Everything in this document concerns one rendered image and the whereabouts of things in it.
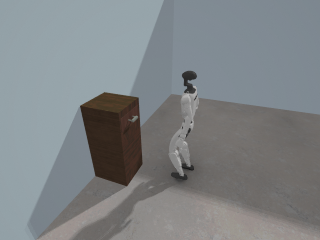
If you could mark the right robot shin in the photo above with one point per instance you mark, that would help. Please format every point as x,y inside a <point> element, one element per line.
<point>185,154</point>

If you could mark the left robot forearm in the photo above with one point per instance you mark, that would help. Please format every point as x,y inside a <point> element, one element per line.
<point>186,126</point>

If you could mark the cabinet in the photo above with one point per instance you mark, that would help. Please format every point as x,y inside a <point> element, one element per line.
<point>116,156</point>

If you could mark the drawer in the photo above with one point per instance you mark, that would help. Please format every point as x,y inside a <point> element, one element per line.
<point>129,116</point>

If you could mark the robot left hand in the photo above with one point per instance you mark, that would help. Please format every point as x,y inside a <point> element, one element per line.
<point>179,143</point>

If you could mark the handle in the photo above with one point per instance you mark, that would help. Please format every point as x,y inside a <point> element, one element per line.
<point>135,117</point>

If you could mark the robot left thigh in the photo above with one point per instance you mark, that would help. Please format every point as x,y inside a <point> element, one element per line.
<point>173,141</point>

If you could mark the right robot upper arm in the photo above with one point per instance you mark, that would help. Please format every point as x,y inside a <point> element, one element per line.
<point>197,101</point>

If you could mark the left robot upper arm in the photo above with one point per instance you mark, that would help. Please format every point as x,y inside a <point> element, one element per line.
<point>186,101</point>

